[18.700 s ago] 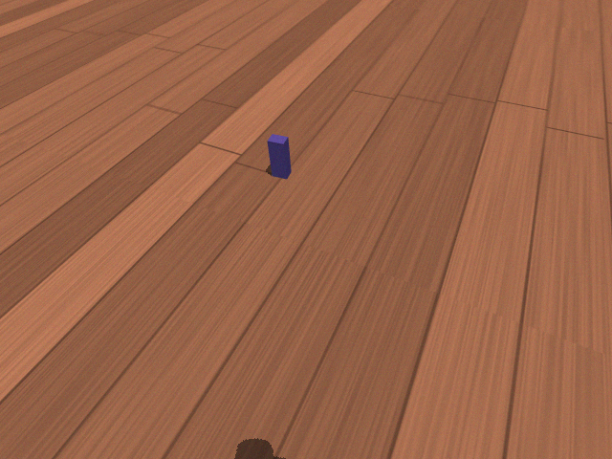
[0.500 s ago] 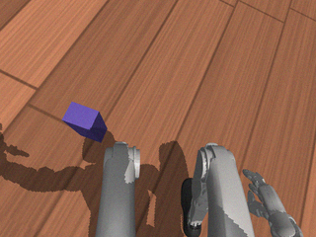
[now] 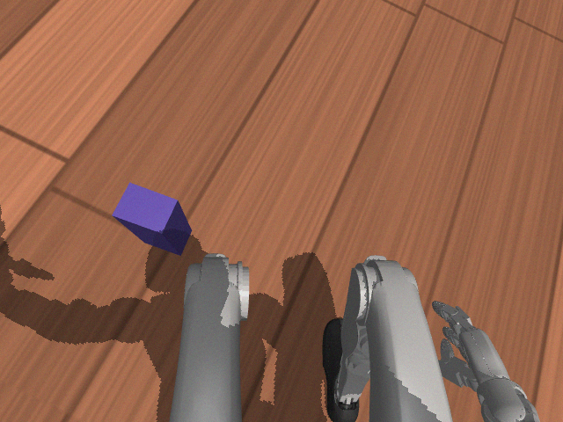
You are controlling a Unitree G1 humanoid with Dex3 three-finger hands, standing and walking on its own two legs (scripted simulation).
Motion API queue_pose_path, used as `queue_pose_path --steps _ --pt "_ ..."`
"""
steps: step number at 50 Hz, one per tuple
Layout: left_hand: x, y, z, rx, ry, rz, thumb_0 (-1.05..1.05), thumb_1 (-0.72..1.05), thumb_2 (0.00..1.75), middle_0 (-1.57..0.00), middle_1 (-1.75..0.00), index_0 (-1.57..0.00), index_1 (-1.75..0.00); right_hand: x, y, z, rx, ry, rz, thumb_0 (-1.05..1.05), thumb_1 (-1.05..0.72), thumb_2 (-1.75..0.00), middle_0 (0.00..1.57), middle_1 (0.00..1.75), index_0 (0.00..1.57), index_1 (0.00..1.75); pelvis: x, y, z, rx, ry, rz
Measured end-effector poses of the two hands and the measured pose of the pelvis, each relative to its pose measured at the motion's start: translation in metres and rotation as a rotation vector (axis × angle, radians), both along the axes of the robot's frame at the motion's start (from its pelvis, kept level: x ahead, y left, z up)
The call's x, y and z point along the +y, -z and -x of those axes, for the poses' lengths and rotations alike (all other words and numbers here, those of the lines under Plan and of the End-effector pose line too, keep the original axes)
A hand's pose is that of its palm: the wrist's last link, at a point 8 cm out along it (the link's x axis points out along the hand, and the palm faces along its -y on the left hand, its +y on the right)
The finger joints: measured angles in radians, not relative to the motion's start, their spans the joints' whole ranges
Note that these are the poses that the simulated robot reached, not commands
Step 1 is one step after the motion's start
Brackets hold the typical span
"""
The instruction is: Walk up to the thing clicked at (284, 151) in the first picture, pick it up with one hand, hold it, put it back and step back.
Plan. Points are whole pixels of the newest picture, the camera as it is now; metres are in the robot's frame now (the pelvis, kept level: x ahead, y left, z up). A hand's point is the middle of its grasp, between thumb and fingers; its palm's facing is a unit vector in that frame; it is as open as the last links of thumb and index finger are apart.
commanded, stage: go down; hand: left
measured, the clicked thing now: (158, 224) +0.41 +0.26 -0.27
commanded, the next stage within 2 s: approach in 2.00 s
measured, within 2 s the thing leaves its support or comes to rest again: neither
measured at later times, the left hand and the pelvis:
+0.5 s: hand out of the picture +0.29 +0.46 +0.03, palm faces +0.32 -0.95 -0.02, open 17.8 cm; pelvis +0.00 +0.00 +0.00, yaw +0 degrees
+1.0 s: hand out of the picture +0.29 +0.46 +0.04, palm faces +0.33 -0.94 -0.02, open 17.8 cm; pelvis +0.00 +0.00 +0.00, yaw +0 degrees
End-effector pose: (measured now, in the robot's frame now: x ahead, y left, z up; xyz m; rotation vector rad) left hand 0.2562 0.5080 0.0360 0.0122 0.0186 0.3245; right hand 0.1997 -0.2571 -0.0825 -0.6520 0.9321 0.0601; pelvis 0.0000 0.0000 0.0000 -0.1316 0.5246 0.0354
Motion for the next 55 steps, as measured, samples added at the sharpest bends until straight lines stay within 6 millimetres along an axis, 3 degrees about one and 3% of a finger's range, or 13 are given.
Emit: queue_pose_path --steps 6,11,18,24,30,35,45,49,55 --pt "-0.007 0.01 -0.013 -0.003 0.045 0.015 -0.02 -0.6 0.04 -0.03 -0.01 -0.01 -0.02 0.001 0.0 0.0 -0.006 -0.001 0.007 0.01 -0.93 -0.9 0.21 0.3 0.21 0.3 0.0 0.003 -0.001 -0.008 0.001 0.008" --pt "-0.012 0.005 -0.018 0.01 0.062 0.012 -0.02 -0.6 0.04 -0.03 -0.01 -0.02 -0.02 0.001 -0.006 0.0 -0.02 0.022 0.0 0.01 -0.93 -0.9 0.21 0.3 0.21 0.3 0.001 0.0 -0.003 -0.002 -0.001 0.013" --pt "-0.004 -0.009 -0.004 0.013 0.003 0.003 -0.02 -0.58 0.05 -0.03 -0.01 -0.01 -0.03 0.001 -0.008 0.001 -0.022 0.036 -0.018 0.01 -0.92 -0.9 0.21 0.3 0.21 0.3 0.001 -0.006 -0.003 0.01 0.0 0.003" --pt "0.001 -0.003 0.002 0.011 -0.011 -0.004 -0.02 -0.58 0.05 -0.02 -0.01 -0.01 -0.02 0.001 -0.002 0.0 0.001 0.002 -0.006 0.01 -0.93 -0.9 0.21 0.3 0.21 0.3 0.0 -0.002 -0.001 0.008 -0.001 -0.001" --pt "-0.007 0.009 -0.01 0.0 0.042 0.01 -0.02 -0.59 0.04 -0.02 -0.01 -0.01 -0.02 0.001 0.0 -0.002 -0.002 -0.007 0.008 0.01 -0.93 -0.9 0.21 0.3 0.21 0.3 0.0 0.003 -0.001 -0.006 -0.003 0.007" --pt "-0.014 0.006 -0.018 0.005 0.072 0.011 -0.02 -0.59 0.04 -0.03 -0.01 -0.01 -0.02 0.001 -0.006 -0.001 -0.024 0.015 0.002 0.01 -0.93 -0.9 0.21 0.3 0.21 0.3 0.001 0.0 -0.001 -0.008 -0.002 0.012" --pt "-0.001 -0.012 0.002 0.015 -0.013 -0.003 -0.02 -0.57 0.05 -0.02 -0.01 -0.01 -0.02 0.0 -0.006 0.004 -0.018 0.026 -0.019 0.01 -0.92 -0.9 0.2 0.3 0.21 0.3 -0.001 -0.005 0.0 0.005 0.001 -0.003" --pt "0.001 -0.006 0.003 0.007 -0.015 -0.007 -0.02 -0.58 0.05 -0.02 -0.01 -0.01 -0.02 -0.001 0.0 0.003 0.003 0.003 -0.011 0.01 -0.92 -0.9 0.21 0.3 0.21 0.3 -0.002 -0.001 0.0 0.005 0.0 -0.005" --pt "-0.008 0.01 -0.012 0.013 0.044 0.01 -0.02 -0.6 0.04 -0.02 -0.01 -0.01 -0.02 -0.001 0.002 0.0 0.007 -0.007 0.002 0.01 -0.93 -0.9 0.21 0.3 0.21 0.3 -0.002 0.003 -0.001 -0.002 -0.001 0.004"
